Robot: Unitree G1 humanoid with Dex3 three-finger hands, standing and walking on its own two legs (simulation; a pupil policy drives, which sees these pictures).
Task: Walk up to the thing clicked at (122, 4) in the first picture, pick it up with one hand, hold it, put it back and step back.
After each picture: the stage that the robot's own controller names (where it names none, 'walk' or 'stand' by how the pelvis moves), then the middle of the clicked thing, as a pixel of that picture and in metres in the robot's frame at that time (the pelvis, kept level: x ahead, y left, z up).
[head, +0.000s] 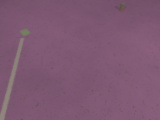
stand; (122, 7) +2.28 -0.59 -0.72
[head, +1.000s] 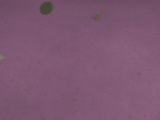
walk; (97, 16) +2.20 -0.05 -0.69
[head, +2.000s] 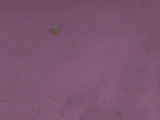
walk; (56, 30) +1.54 +0.38 -0.72
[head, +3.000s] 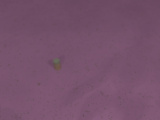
walk; (57, 64) +1.02 +0.33 -0.72
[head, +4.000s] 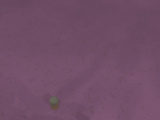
walk; (54, 103) +0.60 +0.23 -0.69
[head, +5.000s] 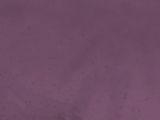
stand; out of the picture +0.38 +0.18 -0.70
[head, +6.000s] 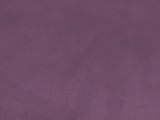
stand; out of the picture +0.35 +0.21 -0.72
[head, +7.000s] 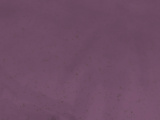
stand; out of the picture +0.36 +0.22 -0.72
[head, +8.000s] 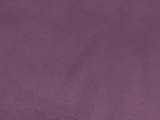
stand; out of the picture +0.36 +0.23 -0.72
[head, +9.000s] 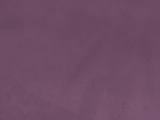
stand; out of the picture +0.35 +0.23 -0.73
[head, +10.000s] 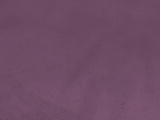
stand; out of the picture +0.34 +0.23 -0.73
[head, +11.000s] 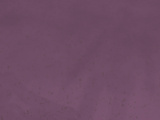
go down; out of the picture +0.35 +0.22 -0.72
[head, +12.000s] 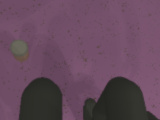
go down; (20, 51) +0.46 +0.22 -0.31
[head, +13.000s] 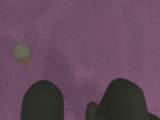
close in; (23, 55) +0.46 +0.22 -0.30
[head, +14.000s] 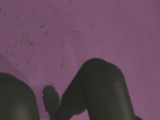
close in; out of the picture +0.45 +0.27 -0.23
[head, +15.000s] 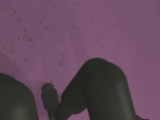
close; out of the picture +0.44 +0.28 -0.24
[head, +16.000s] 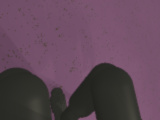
lift; out of the picture +0.39 +0.26 -0.22
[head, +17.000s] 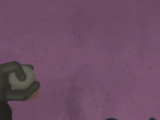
lift; (25, 84) +0.34 +0.19 -0.01
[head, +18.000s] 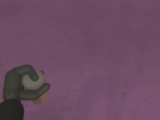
hold; (37, 88) +0.34 +0.17 +0.02
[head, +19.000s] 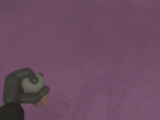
hold; (36, 90) +0.33 +0.17 +0.00
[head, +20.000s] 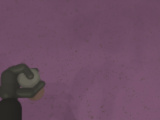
crouch; (32, 85) +0.36 +0.18 -0.05
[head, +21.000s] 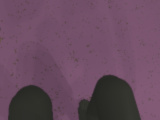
lower; out of the picture +0.50 +0.24 -0.10
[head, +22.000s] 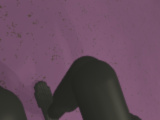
lower; out of the picture +0.46 +0.29 -0.25
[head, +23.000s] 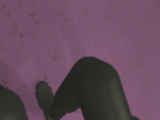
lower; out of the picture +0.46 +0.29 -0.24
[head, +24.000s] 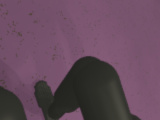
lower; out of the picture +0.47 +0.29 -0.24
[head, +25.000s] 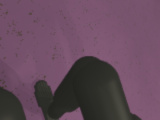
lower; out of the picture +0.47 +0.29 -0.24
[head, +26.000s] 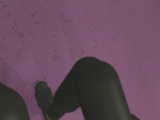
open; out of the picture +0.47 +0.29 -0.25
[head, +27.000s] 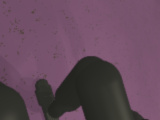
rise; out of the picture +0.46 +0.29 -0.25
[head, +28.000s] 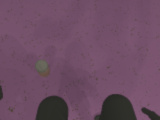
walk; (42, 68) +0.48 +0.20 -0.43
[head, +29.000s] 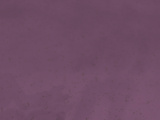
stand; out of the picture +0.40 +0.19 -0.67
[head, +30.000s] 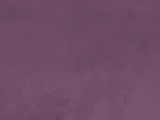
stand; out of the picture +0.41 +0.19 -0.67
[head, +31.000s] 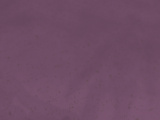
stand; out of the picture +0.41 +0.18 -0.71
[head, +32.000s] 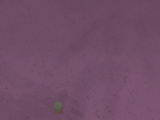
walk; (58, 107) +0.47 +0.14 -0.70
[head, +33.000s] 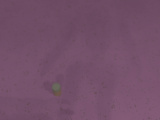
walk; (56, 89) +0.59 +0.19 -0.69
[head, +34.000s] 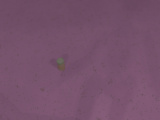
walk; (61, 64) +0.88 +0.24 -0.69
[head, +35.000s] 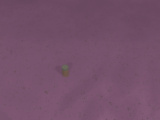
stand; (65, 70) +1.00 +0.20 -0.72
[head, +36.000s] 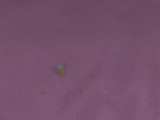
stand; (61, 70) +1.00 +0.23 -0.73
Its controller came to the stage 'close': yes
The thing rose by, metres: 0.72
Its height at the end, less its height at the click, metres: +0.00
